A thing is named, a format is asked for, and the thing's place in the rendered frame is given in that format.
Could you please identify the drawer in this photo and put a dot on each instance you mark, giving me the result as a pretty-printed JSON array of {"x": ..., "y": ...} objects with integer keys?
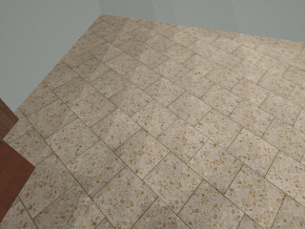
[{"x": 7, "y": 119}]

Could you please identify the cabinet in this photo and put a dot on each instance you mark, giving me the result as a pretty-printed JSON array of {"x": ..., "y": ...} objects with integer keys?
[{"x": 15, "y": 171}]

